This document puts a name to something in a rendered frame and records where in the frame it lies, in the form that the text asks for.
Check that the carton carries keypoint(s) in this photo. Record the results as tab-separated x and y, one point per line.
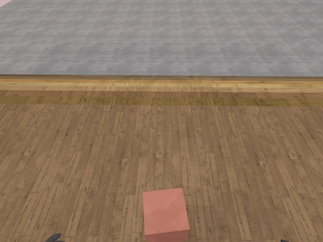
165	216

